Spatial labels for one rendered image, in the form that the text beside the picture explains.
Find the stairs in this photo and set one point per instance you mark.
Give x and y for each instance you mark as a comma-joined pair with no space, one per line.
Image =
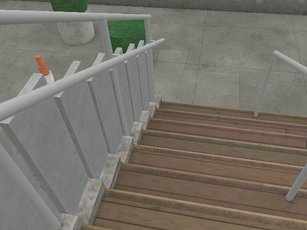
205,167

